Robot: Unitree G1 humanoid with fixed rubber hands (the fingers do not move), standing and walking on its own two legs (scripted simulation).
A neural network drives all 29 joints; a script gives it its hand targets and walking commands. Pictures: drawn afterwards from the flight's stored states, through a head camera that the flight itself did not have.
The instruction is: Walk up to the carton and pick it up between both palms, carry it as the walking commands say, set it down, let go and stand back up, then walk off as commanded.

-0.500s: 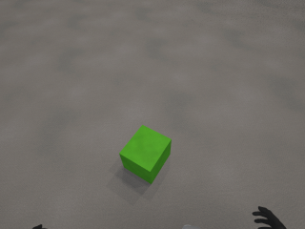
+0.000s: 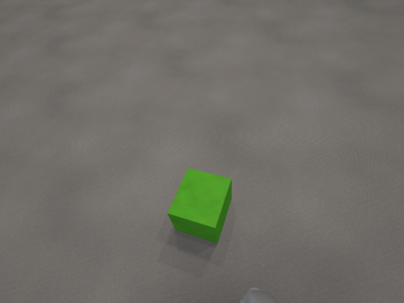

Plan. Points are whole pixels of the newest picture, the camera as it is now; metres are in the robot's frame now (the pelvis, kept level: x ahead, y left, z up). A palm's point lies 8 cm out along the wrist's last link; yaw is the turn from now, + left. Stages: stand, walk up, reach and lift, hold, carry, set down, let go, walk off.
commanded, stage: walk up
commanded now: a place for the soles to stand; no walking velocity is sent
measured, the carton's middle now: (202, 205) +0.63 +0.06 -0.64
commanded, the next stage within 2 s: none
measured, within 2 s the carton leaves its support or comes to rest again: neither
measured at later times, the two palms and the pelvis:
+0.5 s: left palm out of the picture +0.16 +0.53 -0.06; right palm out of the picture +0.04 -0.15 -0.09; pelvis +0.05 +0.18 +0.00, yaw -11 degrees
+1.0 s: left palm out of the picture +0.30 +0.67 -0.07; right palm out of the picture +0.10 +0.01 -0.11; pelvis +0.13 +0.35 -0.01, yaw -20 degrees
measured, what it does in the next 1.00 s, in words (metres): steps to the left, turning right: left foot, then right foot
